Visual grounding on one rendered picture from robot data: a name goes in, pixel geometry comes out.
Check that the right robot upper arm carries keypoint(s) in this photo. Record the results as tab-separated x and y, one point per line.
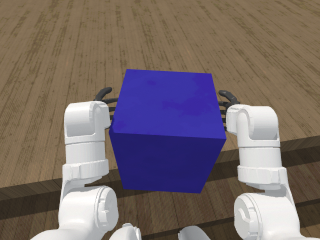
266	216

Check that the left robot upper arm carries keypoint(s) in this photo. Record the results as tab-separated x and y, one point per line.
86	213

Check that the right robot forearm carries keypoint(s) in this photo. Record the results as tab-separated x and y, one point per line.
257	131

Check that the right robot hand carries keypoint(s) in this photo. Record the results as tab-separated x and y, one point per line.
233	101

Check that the robot left shin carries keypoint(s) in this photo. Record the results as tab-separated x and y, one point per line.
126	225

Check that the left robot hand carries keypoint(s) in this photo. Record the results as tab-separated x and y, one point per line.
100	96

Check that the carton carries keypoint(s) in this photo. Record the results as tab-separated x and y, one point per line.
167	130

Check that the left robot forearm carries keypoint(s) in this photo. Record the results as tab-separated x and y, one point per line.
84	135

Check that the right robot thigh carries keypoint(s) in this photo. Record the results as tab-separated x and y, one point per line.
192	233

